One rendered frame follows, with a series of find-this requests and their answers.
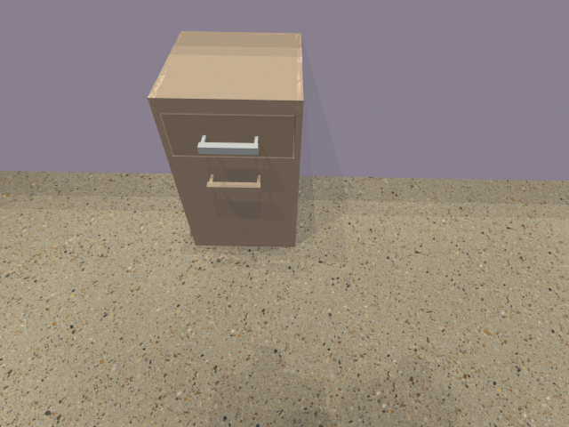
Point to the handle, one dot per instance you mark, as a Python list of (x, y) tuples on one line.
[(228, 148), (234, 187)]

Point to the cabinet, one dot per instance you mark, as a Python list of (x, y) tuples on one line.
[(235, 73)]

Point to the drawer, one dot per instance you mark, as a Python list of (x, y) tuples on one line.
[(185, 131)]

